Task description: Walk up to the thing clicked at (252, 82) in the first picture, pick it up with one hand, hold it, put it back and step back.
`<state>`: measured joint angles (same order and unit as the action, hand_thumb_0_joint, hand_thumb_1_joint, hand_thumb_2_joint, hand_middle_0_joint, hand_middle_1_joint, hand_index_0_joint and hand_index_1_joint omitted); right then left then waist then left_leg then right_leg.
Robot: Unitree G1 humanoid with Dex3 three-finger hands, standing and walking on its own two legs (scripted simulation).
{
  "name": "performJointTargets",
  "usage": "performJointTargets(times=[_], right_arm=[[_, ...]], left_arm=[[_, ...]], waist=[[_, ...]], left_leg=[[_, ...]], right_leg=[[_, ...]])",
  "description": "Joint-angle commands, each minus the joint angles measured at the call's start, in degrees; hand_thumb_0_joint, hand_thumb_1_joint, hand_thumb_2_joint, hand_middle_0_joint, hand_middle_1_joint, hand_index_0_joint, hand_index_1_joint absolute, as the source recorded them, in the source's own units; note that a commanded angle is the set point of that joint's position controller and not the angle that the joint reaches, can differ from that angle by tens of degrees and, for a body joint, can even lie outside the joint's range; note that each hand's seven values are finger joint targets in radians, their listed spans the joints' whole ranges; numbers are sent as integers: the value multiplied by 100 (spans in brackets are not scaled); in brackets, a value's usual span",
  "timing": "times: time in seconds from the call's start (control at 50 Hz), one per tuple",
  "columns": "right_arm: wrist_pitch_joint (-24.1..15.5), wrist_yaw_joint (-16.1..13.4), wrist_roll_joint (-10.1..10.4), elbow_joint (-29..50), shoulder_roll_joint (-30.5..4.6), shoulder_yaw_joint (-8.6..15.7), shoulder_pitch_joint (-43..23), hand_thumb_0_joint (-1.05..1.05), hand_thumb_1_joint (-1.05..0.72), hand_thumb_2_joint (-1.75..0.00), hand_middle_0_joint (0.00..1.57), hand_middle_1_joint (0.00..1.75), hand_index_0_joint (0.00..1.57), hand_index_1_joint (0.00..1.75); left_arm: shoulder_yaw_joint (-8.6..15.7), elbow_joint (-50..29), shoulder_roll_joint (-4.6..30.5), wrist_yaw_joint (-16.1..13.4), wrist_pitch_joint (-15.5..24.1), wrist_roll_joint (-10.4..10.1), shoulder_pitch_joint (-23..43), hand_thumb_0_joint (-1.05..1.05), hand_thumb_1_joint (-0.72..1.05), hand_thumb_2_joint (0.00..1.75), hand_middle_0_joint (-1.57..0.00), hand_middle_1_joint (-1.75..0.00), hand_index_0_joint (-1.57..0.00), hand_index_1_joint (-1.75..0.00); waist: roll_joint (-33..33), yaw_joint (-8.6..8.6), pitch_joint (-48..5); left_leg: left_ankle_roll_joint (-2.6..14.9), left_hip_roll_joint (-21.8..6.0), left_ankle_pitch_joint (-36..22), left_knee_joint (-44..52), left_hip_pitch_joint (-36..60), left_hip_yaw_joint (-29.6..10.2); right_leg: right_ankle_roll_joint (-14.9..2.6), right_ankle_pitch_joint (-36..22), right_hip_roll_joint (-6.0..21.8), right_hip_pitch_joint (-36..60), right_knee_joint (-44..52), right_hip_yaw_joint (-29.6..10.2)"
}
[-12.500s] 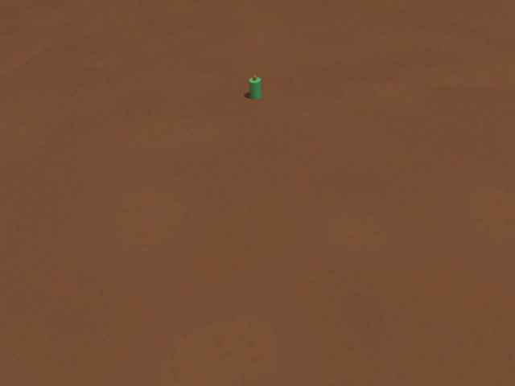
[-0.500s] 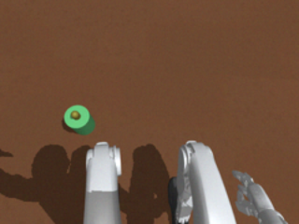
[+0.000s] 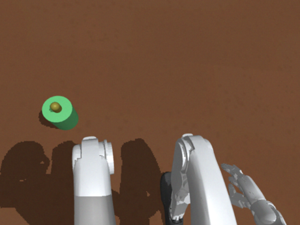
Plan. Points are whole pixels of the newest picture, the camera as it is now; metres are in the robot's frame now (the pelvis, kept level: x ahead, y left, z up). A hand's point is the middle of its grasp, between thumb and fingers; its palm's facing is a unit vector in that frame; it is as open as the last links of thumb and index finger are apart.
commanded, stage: approach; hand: left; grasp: from the side
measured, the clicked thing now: (61, 112) +0.43 +0.29 -0.26
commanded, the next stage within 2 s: close in in 0.22 s
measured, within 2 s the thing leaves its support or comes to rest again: neither
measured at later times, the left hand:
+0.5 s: hand (40, 125) +0.37 +0.33 -0.21, palm faces +0.23 -0.97 +0.04, open 17.6 cm
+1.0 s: hand (57, 123) +0.39 +0.29 -0.24, palm faces +0.28 -0.96 +0.02, open 17.5 cm
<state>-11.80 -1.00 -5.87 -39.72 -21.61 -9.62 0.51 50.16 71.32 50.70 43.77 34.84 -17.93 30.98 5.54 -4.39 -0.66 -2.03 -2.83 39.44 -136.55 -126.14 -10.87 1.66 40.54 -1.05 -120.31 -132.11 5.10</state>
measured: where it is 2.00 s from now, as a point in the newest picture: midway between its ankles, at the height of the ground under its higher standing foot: (136, 215)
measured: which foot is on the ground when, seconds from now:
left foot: down 0.00-1.00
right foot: down 0.00-1.00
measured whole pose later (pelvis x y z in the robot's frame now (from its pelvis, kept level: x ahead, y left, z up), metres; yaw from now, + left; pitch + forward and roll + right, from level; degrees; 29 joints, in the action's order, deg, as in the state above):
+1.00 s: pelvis -0.02 +0.02 -0.07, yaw -7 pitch +10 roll -16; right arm -1.6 7.9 -19.8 -33.6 -21.9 -26.5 -9.7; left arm 34.2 81.2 43.2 10.6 64.3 -9.5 29.3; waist 15.0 -11.2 15.1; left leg -1.2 -1.5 39.7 -154.2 -127.1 -22.1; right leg 3.3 37.4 -5.1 -117.2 -141.4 12.2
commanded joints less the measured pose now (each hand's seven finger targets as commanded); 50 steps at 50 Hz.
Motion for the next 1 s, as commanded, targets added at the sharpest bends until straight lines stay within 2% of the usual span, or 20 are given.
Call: performJointTargets(times=[0.0,0.06,0.12,0.2,0.22,0.28,0.32,0.38,0.4,0.46,0.5,0.58,0.66,0.74,0.82,0.84,0.86,0.92,0.96,0.98], right_arm=[[-42,-66,-173,348,-1465,322,382,0,-91,-90,20,30,20,30],[88,-21,-322,356,-1596,188,236,0,-91,-91,20,30,20,30],[216,28,-485,374,-1681,72,75,0,-92,-91,20,30,20,30],[359,98,-641,388,-1746,-54,-138,0,-93,-91,20,30,20,30],[391,107,-672,398,-1754,-89,-227,0,-93,-91,20,30,20,30],[474,176,-743,446,-1795,-216,-415,0,-93,-91,20,30,20,30],[527,228,-804,488,-1810,-366,-454,0,-94,-91,20,30,20,30],[607,310,-903,558,-1889,-522,-650,0,-94,-91,20,30,20,30],[623,340,-921,610,-1887,-580,-748,0,-94,-91,20,30,20,30],[673,409,-1023,589,-1960,-668,-805,0,-94,-91,20,30,20,30],[733,464,-1088,621,-1987,-700,-824,0,-94,-91,20,30,20,30],[825,544,-1245,641,-1977,-737,-868,0,-94,-91,20,30,20,30],[891,622,-1261,671,-2038,-741,-953,0,-93,-91,20,30,20,30],[899,680,-1281,716,-2028,-811,-1003,0,-93,-90,20,30,20,30],[952,705,-1323,742,-1987,-924,-972,0,-92,-90,20,30,20,30],[976,718,-1335,759,-2010,-929,-997,0,-92,-90,20,30,20,30],[989,725,-1348,776,-2002,-942,-1033,0,-92,-90,20,30,20,30],[1056,751,-1398,795,-2031,-952,-1075,0,-91,-90,20,30,20,30],[1081,771,-1419,831,-1991,-1001,-1045,0,-91,-90,20,30,20,30],[1094,779,-1433,837,-2006,-995,-1077,0,-91,-90,20,30,20,30]], left_arm=[[219,-699,2209,-127,675,-18,882,0,-61,2,-9,-7,-7,-9],[282,-816,2430,-262,943,130,906,0,-61,4,-8,-9,-6,-11],[251,-754,2276,-399,1211,165,779,0,-61,3,-8,-10,-7,-11],[-167,-555,1627,-570,1475,178,661,0,-61,5,-8,-11,-7,-12],[-186,-504,1622,-618,1547,193,630,0,-61,5,-8,-12,-7,-13],[-595,-232,1202,-817,1747,253,612,0,-61,6,-7,-13,-6,-13],[-571,-186,1281,-1028,1960,235,688,0,-61,2,-7,-11,-7,-11],[-505,-11,1349,-1351,2283,258,608,0,-61,2,-7,-12,-8,-11],[-672,3,1129,-1446,2379,271,677,0,-61,2,-8,-12,-8,-11],[-485,26,1376,-1855,2624,387,585,0,-61,3,-7,-11,-8,-11],[-535,43,1230,-2085,2737,457,557,0,-61,2,-8,-10,-8,-10],[-925,113,783,-2426,2875,576,533,0,-61,3,-7,-9,-7,-9],[-1336,31,485,-2631,2988,634,640,0,-60,4,-6,-8,-6,-8],[-1516,88,303,-2829,3122,543,725,0,-59,4,-5,-7,-6,-7],[-1478,235,371,-3083,3239,585,660,0,-57,6,-5,-7,-5,-7],[-1535,244,328,-3138,3273,626,736,0,-54,7,-4,-8,-5,-7],[-1532,243,341,-3208,3297,667,697,0,-53,8,-4,-8,-5,-7],[-1568,275,367,-3360,3362,821,680,0,-50,10,-4,-8,-5,-7],[-1549,214,383,-3468,3385,836,657,0,-49,12,-4,-7,-4,-8],[-1609,220,287,-3515,3417,846,723,0,-48,12,-5,-8,-5,-8]], waist=[[-1600,86,-3257],[-2108,55,-3289],[-2256,-75,-3328],[-2331,-324,-2995],[-2370,-332,-2914],[-2244,-534,-2541],[-1992,-627,-2480],[-2011,-606,-2316],[-2007,-674,-2246],[-2228,-598,-2049],[-2258,-641,-2042],[-2243,-847,-1807],[-2149,-1002,-1570],[-1813,-1075,-1503],[-1806,-1033,-1542],[-1845,-1099,-1464],[-1865,-1027,-1361],[-2077,-1042,-1233],[-2071,-1026,-1429],[-2085,-1113,-1382]], left_leg=[[218,-55,-689,1254,2440,504],[133,-106,-891,1179,2787,431],[109,-144,-1129,935,2901,349],[68,-180,-1100,810,2851,212],[58,-186,-1032,784,2810,180],[54,-192,-802,672,2570,87],[92,-176,-754,474,2352,37],[71,-180,-713,379,2303,-23],[56,-181,-720,377,2317,-50],[32,-183,-634,365,2263,-71],[7,-183,-615,371,2295,-107],[4,-185,-615,295,2170,-153],[9,-171,-358,339,2061,-237],[74,-135,-136,191,1829,-263],[58,-131,-302,166,1906,-320],[36,-132,-299,218,1887,-369],[45,-136,-218,231,1843,-355],[-17,-181,-224,364,1991,-475],[-5,-164,-381,268,2023,-414],[-22,-168,-356,300,2053,-463]], right_leg=[[-364,-694,-260,1370,1024,454],[-376,-871,-279,1303,761,564],[-348,-1099,-296,1339,575,649],[-340,-1152,-320,1214,405,805],[-341,-1113,-329,1150,369,845],[-330,-1011,-332,1053,272,971],[-291,-1051,-358,1277,275,1024],[-280,-1046,-388,1342,193,1097],[-275,-1067,-391,1323,189,1132],[-278,-1056,-403,1370,115,1187],[-270,-1079,-405,1407,104,1245],[-256,-1186,-422,1413,104,1278],[-245,-1052,-429,1276,100,1388],[-198,-942,-466,1352,157,1394],[-201,-1058,-512,1457,126,1426],[-208,-1037,-503,1404,93,1466],[-213,-985,-510,1371,104,1450],[-225,-987,-495,1262,-8,1486],[-221,-1107,-523,1464,38,1466],[-214,-1101,-511,1392,9,1503]])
